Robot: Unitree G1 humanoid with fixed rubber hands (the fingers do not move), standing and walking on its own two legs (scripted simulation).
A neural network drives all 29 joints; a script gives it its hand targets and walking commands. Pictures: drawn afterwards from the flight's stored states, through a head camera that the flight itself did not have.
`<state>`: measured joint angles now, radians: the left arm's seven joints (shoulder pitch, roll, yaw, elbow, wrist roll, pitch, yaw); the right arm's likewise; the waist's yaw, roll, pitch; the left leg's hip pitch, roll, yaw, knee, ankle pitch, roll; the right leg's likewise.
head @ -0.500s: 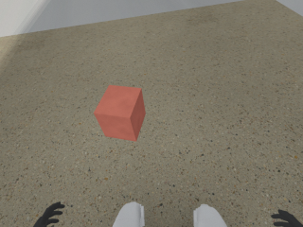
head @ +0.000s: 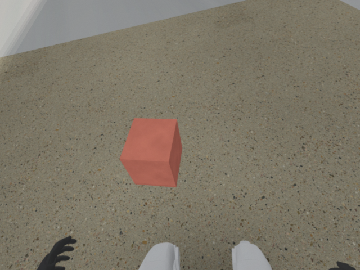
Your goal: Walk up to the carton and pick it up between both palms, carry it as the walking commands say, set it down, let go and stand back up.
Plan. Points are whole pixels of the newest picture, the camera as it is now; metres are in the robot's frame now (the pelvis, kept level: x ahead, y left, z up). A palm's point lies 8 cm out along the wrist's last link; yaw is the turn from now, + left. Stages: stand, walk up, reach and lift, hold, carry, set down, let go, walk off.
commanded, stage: walk up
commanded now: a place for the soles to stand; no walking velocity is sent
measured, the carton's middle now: (155, 152) +0.79 +0.24 -0.56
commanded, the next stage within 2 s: none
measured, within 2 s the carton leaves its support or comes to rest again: neither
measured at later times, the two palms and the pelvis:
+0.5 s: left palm (16, 211) +0.27 +0.44 -0.02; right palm (280, 236) +0.20 -0.19 -0.08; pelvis +0.12 +0.14 +0.01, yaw -4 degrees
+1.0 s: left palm out of the picture +0.37 +0.60 -0.03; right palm (211, 198) +0.30 -0.04 -0.07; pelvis +0.21 +0.29 +0.00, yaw -7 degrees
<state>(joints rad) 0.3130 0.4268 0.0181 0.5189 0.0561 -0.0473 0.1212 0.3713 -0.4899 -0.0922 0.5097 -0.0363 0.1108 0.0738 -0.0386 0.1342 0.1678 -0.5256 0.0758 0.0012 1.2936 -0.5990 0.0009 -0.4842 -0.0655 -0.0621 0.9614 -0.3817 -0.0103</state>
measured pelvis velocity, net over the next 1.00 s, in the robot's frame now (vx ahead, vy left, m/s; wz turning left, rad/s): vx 0.21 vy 0.29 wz -0.13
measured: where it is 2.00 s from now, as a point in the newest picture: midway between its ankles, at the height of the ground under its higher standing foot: (130, 257)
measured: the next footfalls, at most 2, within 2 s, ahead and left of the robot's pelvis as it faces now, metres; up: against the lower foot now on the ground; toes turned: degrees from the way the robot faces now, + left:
left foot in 0.08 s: +0.13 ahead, +0.19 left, +0.00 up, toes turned +5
right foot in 0.32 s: +0.22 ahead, -0.04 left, +0.00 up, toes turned -8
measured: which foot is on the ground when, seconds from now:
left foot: up 0.00-0.06, down 0.08-0.34, up 0.36-0.54, down 0.56-0.78, up 0.80-0.96, down 0.98-1.00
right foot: down 0.00-0.10, up 0.12-0.30, down 0.32-0.58, up 0.60-0.74, down 0.76-1.00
